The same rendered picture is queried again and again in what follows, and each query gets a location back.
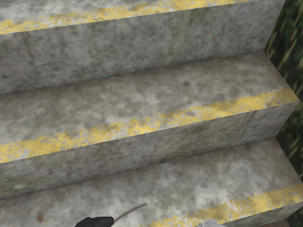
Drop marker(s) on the robot left hand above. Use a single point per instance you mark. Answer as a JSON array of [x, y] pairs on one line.
[[96, 222]]

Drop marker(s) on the robot right shin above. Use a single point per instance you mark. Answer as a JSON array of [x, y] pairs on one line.
[[210, 220]]

